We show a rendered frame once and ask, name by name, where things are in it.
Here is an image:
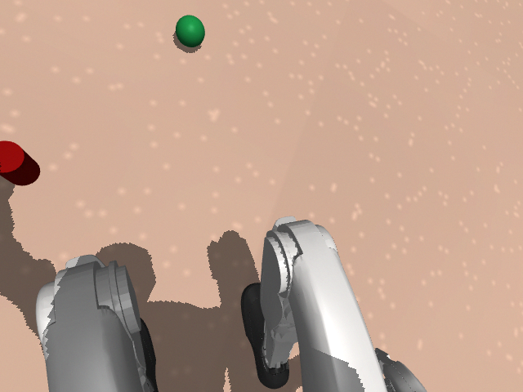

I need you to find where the right robot foot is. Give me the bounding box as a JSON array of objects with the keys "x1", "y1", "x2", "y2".
[{"x1": 241, "y1": 283, "x2": 289, "y2": 389}]

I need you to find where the right robot hand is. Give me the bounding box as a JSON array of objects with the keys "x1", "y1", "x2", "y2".
[{"x1": 375, "y1": 348, "x2": 427, "y2": 392}]

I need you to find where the left robot foot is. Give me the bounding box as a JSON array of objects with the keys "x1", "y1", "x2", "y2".
[{"x1": 139, "y1": 318, "x2": 159, "y2": 392}]

